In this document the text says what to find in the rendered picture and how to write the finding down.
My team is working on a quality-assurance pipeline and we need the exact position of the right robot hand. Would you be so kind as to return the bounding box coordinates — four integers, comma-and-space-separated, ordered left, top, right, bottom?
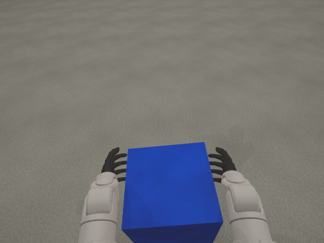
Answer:
208, 147, 237, 183

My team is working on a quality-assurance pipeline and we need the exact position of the left robot hand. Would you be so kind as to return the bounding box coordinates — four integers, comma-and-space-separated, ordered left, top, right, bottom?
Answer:
101, 147, 127, 182

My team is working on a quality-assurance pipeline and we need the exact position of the robot right forearm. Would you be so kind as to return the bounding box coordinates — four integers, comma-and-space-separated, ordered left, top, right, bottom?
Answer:
221, 170, 276, 243

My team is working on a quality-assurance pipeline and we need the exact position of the robot left forearm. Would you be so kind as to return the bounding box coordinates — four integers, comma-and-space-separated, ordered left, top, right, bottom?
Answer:
78, 172, 119, 243

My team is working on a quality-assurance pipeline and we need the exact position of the carton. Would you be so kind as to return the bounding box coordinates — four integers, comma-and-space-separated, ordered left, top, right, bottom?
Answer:
121, 142, 223, 243

